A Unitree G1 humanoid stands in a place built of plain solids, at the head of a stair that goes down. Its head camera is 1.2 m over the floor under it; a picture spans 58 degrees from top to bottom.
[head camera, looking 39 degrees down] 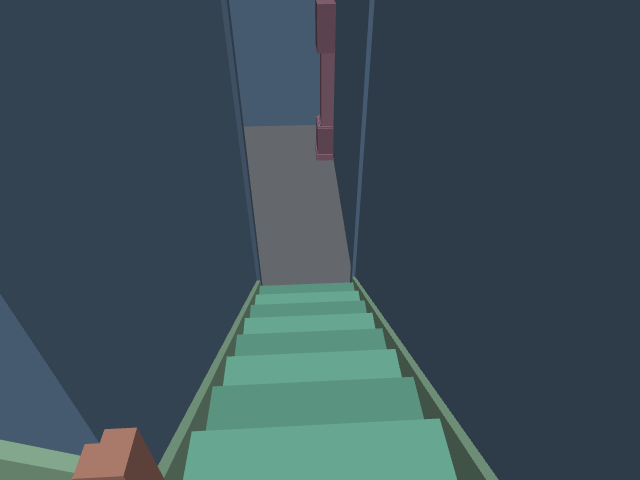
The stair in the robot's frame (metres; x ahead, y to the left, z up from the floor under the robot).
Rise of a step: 0.19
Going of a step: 0.29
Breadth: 0.83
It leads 4 degrees to the left of straight ahead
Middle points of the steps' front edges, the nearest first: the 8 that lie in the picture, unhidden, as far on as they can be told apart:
0.74 0.01 -0.19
1.02 0.02 -0.38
1.31 0.04 -0.57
1.59 0.06 -0.76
1.88 0.07 -0.95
2.17 0.09 -1.14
2.45 0.10 -1.33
2.74 0.12 -1.52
